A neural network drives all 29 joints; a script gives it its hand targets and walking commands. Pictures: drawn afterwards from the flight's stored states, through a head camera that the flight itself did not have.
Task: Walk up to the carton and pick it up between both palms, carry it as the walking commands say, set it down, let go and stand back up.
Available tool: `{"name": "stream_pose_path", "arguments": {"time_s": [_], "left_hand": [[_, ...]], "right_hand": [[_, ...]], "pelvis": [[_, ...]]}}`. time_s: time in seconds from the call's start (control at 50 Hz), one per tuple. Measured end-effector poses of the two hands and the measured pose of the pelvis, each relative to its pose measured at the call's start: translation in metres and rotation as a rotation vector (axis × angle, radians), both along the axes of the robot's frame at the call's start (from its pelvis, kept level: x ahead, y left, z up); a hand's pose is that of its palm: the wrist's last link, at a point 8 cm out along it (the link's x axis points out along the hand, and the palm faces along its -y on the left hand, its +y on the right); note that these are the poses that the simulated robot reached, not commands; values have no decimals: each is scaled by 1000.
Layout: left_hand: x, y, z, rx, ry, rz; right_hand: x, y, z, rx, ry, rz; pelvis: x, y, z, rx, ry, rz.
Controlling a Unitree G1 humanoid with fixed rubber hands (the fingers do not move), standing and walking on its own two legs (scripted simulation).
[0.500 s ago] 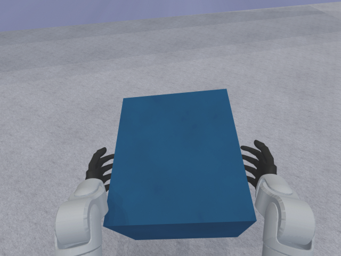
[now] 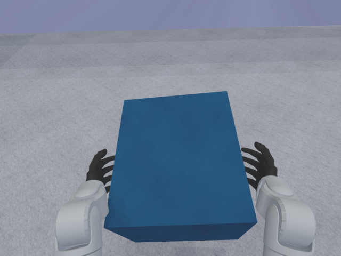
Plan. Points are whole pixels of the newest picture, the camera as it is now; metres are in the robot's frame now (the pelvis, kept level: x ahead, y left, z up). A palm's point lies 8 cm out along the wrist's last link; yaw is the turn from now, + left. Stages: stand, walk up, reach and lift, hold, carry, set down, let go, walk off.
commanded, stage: carry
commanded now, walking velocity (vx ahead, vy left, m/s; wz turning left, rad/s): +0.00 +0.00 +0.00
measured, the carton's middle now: (180, 168) +0.34 +0.00 +0.03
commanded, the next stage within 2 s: hold in 1.18 s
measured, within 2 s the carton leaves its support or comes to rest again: neither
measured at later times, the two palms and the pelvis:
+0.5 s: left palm (62, 196) +0.22 +0.23 +0.10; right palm (234, 183) +0.25 -0.10 +0.11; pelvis -0.01 +0.05 +0.00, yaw +2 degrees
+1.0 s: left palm (65, 196) +0.23 +0.23 +0.09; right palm (235, 184) +0.25 -0.11 +0.10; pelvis -0.01 +0.05 +0.00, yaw +2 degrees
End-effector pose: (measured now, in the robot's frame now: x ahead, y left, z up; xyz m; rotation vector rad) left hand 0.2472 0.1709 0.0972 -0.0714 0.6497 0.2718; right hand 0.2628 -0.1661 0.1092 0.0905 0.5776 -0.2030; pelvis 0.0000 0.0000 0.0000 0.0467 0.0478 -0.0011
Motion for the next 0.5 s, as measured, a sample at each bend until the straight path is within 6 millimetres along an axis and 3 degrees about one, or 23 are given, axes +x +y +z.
{"name": "stream_pose_path", "arguments": {"time_s": [0.08, 0.2, 0.32, 0.5], "left_hand": [[1, 36, -18, -19, 9, 14], [-10, 62, -20, -50, 42, 32], [-18, 67, -13, -46, 16, 43], [-24, 61, 2, -15, -23, 42]], "right_hand": [[5, 36, -13, -19, 11, 14], [1, 64, -5, -52, 44, 32], [-4, 69, 0, -47, 19, 45], [-10, 62, 5, -15, -19, 43]], "pelvis": [[3, 30, -13, -35, 6, 13], [-4, 49, -2, -68, 17, 31], [-8, 52, -3, -59, 12, 42], [-11, 48, -3, -52, -6, 44]]}}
